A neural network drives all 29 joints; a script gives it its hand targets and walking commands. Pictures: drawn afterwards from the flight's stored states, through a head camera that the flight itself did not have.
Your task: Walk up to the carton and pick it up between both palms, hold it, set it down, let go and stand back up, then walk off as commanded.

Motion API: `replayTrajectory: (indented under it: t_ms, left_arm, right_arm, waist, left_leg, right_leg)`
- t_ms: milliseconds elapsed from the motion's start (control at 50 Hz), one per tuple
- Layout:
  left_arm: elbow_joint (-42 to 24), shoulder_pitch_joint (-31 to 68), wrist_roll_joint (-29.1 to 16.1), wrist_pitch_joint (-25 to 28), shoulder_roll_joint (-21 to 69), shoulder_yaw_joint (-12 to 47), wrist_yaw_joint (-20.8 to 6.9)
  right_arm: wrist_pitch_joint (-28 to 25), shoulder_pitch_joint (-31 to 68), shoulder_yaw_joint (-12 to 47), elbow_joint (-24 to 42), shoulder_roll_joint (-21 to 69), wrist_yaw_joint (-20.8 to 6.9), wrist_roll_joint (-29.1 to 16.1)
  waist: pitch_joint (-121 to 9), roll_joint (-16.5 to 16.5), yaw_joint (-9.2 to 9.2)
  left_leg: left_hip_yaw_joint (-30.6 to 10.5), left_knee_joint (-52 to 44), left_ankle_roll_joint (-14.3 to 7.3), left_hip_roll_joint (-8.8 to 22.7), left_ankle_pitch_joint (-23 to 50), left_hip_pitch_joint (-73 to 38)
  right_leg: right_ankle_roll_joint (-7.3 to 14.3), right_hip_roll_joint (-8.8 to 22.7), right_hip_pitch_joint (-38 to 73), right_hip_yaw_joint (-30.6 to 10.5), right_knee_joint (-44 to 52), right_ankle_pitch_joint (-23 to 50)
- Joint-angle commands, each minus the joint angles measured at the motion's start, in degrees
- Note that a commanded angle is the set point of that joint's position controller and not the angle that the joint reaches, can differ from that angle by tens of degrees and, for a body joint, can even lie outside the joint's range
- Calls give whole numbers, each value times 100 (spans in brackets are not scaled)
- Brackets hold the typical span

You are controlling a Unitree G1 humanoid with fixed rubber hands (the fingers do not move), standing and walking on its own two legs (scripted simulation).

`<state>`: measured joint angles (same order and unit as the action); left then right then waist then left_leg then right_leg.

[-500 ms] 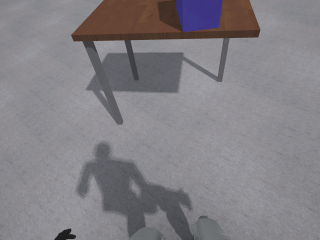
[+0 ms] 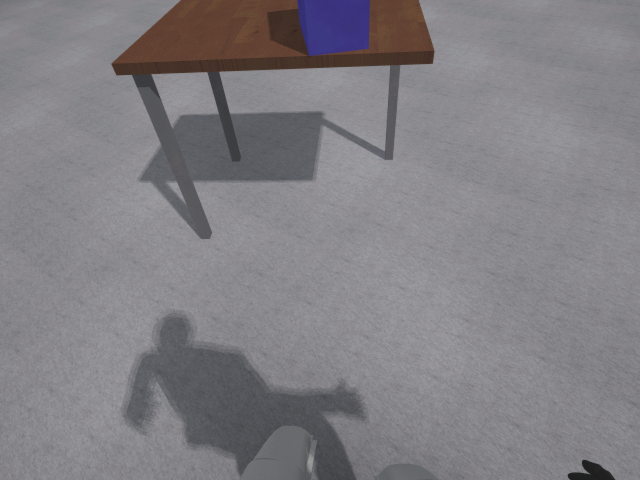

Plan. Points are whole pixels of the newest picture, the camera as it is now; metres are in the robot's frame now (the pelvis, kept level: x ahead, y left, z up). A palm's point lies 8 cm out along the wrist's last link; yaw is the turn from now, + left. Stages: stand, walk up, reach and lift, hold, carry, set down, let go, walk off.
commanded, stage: walk off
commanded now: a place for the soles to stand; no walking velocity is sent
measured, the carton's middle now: out of the picture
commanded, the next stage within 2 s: stand in 2.00 s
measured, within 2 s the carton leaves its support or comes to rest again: neither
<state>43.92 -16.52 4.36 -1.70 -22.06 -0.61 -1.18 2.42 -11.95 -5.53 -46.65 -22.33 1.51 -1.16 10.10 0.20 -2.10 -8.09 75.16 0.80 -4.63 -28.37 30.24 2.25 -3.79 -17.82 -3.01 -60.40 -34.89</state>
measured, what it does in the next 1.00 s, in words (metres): steps on the spot: left foot, then right foot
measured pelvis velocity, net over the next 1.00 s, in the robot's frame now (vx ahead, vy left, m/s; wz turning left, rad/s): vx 0.05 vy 0.07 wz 0.08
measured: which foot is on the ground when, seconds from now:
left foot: up 0.00-0.44, down 0.46-1.00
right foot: down 0.00-0.50, up 0.52-0.74, down 0.76-1.00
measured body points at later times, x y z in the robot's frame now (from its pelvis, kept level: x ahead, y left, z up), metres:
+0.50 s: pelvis +0.02 +0.08 +0.03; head -0.01 +0.05 +0.48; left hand +0.08 +0.39 -0.06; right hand +0.12 -0.24 -0.08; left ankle +0.12 +0.24 -0.68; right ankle +0.03 -0.07 -0.67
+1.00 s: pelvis +0.05 +0.07 +0.03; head +0.06 +0.08 +0.48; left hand +0.08 +0.39 -0.08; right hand +0.19 -0.24 -0.07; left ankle +0.10 +0.22 -0.68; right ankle +0.03 -0.07 -0.68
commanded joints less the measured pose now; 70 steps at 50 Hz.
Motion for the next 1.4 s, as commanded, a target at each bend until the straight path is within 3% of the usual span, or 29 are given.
replayTrajectory:
  t_ms: [0,120,240,340,440,460,500,520,540,580,700,740,780,800,820,860,920,960,1000,1020,1040,1100,1140,1160,1180,1200,1300,1340,1380]
  left_arm:
    - [-103,1099,-233,429,-2222,-910,263]
    - [109,-323,-262,662,-1950,-851,314]
    - [33,87,-224,618,-1864,-810,144]
    - [-43,174,-225,558,-1871,-760,68]
    - [-300,833,-288,413,-1388,-558,16]
    - [-298,886,-329,398,-1226,-506,42]
    - [-256,194,-397,390,-1027,-432,66]
    - [-129,125,-366,393,-1408,-555,86]
    - [-48,93,-364,349,-1543,-583,67]
    - [71,-175,-366,385,-1379,-642,16]
    - [302,-518,-350,407,-1401,-647,-49]
    - [450,-867,-344,444,-1386,-660,-38]
    - [520,-951,-262,507,-1633,-691,-16]
    - [503,-906,-184,516,-2123,-847,14]
    - [242,-430,-182,545,-2301,-847,50]
    - [140,57,-190,652,-2135,-712,121]
    - [114,-67,-274,627,-2199,-658,98]
    - [72,-100,-346,611,-1928,-515,84]
    - [61,83,-377,547,-1518,-360,74]
    - [-55,103,-396,588,-1270,-305,112]
    - [7,-98,-379,554,-1392,-379,157]
    - [107,78,-341,657,-1483,-467,147]
    - [198,-363,-341,733,-1504,-498,103]
    - [263,-561,-282,746,-1684,-552,105]
    - [332,-1070,-229,772,-2086,-665,141]
    - [307,-846,-251,745,-2308,-727,133]
    - [172,-323,-337,645,-1960,-548,234]
    - [23,114,-384,624,-1735,-447,203]
    - [-64,115,-410,629,-1384,-434,203]
  right_arm:
    - [-199,-441,-473,231,-1871,-124,164]
    - [-349,-138,-334,480,-1559,-206,209]
    - [-418,-483,-374,195,-1698,-257,202]
    - [-564,-295,-219,206,-1454,-257,180]
    - [-765,-1283,-213,-61,-1455,-108,252]
    - [-801,-1345,-234,-63,-1523,-57,243]
    - [-869,-907,-257,265,-2066,16,302]
    - [-849,-705,-251,176,-2160,-35,265]
    - [-846,-563,-262,165,-2205,-29,266]
    - [-813,-191,-191,237,-1915,-43,342]
    - [-673,60,-313,406,-2064,-72,450]
    - [-589,479,-272,565,-1885,-76,430]
    - [-539,469,-182,486,-1493,-67,409]
    - [-536,583,-160,490,-1213,-44,357]
    - [-556,677,-189,471,-1362,-34,314]
    - [-630,508,-203,341,-1370,-47,216]
    - [-681,213,-109,344,-1362,-134,202]
    - [-759,-62,-102,284,-1244,-120,141]
    - [-823,-769,-234,106,-1597,-32,275]
    - [-830,-1036,-357,173,-2008,-11,316]
    - [-827,-909,-399,146,-2244,10,253]
    - [-723,-386,-234,56,-1992,-5,281]
    - [-623,137,-185,303,-1819,-44,277]
    - [-596,478,-118,442,-1535,-65,260]
    - [-583,835,-28,470,-1204,-83,265]
    - [-623,534,-29,398,-1253,-31,255]
    - [-770,169,5,264,-1232,-57,159]
    - [-822,-899,-161,21,-1495,-23,246]
    - [-850,-1305,-359,1,-2125,49,238]
  waist:
    - [572,-658,321]
    - [-225,-394,-158]
    - [-319,-1158,198]
    - [-363,-1354,133]
    - [-1058,-784,722]
    - [-918,-438,801]
    - [-866,837,432]
    - [-638,491,363]
    - [-297,516,305]
    - [-330,1337,240]
    - [-979,1936,199]
    - [-754,1486,-72]
    - [-533,-128,-225]
    - [-523,-1190,-319]
    - [-267,-706,-185]
    - [-240,-225,19]
    - [-589,-749,50]
    - [-987,-436,240]
    - [-1530,254,561]
    - [-1818,1357,639]
    - [-1677,1230,440]
    - [-1045,969,318]
    - [-1114,1005,72]
    - [-911,68,-149]
    - [-868,-1256,-513]
    - [-662,-1192,-285]
    - [-541,-452,83]
    - [-1230,-131,590]
    - [-1569,1245,696]
  left_leg:
    - [-446,480,-5,92,638,839]
    - [-611,-704,-79,397,1116,1671]
    - [128,-1322,-83,496,759,786]
    - [629,-2733,-260,629,425,52]
    - [850,-3802,-254,289,967,-2282]
    - [166,-4140,-262,676,792,-2638]
    - [-3597,-5835,-776,2502,-668,-1754]
    - [-3554,-6115,-1125,2350,-1628,-1076]
    - [-3133,-6329,-892,2143,-2423,-734]
    - [-2329,-6131,-805,1807,-1932,-739]
    - [-1709,-5868,-1022,1612,-1968,-375]
    - [-981,-5328,-820,1397,-1784,303]
    - [-264,-3588,-466,708,-1575,756]
    - [418,-1990,-139,-245,-983,1021]
    - [4,-1516,-142,63,-306,1017]
    - [-288,-1601,-184,354,231,1051]
    - [724,-2662,-206,520,128,672]
    - [837,-3755,-332,434,876,-567]
    - [-145,-4222,-475,745,1653,-2756]
    - [-2333,-4728,-960,1834,2213,-3226]
    - [-3291,-4793,-1625,2460,2687,-3142]
    - [-2229,-4256,-1753,1916,2691,-2308]
    - [-1085,-3594,-1282,1228,1840,-1413]
    - [-407,-3050,-779,792,1260,-140]
    - [294,-1489,-400,-41,664,1117]
    - [279,-1620,-198,142,-366,1586]
    - [870,-2885,-294,620,905,245]
    - [205,-3956,-565,584,2366,-2163]
    - [-3053,-4091,-1783,2289,4478,-3564]
  right_leg:
    - [191,1742,-1588,-3301,5015,-3035]
    - [322,1877,1222,-2912,4193,-570]
    - [675,1728,206,-2430,4955,-2271]
    - [972,1711,154,-1898,4454,-1227]
    - [654,1224,-1062,-774,2828,286]
    - [439,1037,-1516,-434,1915,872]
    - [-119,460,-1725,-189,505,462]
    - [-95,595,-1325,-273,301,251]
    - [-27,631,-1251,-267,209,459]
    - [-22,694,-1009,-75,619,491]
    - [42,428,56,325,1426,-32]
    - [55,340,647,475,2298,337]
    - [249,871,513,-852,3747,-1014]
    - [620,1814,276,-2820,4762,-1988]
    - [876,2397,-105,-3528,5088,-2115]
    - [958,2286,240,-3113,4571,-213]
    - [1049,1905,1151,-1995,3442,2306]
    - [803,1622,802,-1108,2695,3384]
    - [381,1128,-701,-337,1236,3553]
    - [-33,594,-1448,137,189,2672]
    - [-17,369,-1813,92,157,89]
    - [123,586,-1539,-39,1003,-426]
    - [151,664,-491,-2,2297,1374]
    - [345,903,248,-636,2986,938]
    - [646,1730,1000,-2545,4008,185]
    - [1198,2488,1259,-3160,4077,954]
    - [944,1751,1130,-1195,2287,5458]
    - [409,1132,-218,-230,669,5121]
    - [-47,289,-2234,392,-949,1283]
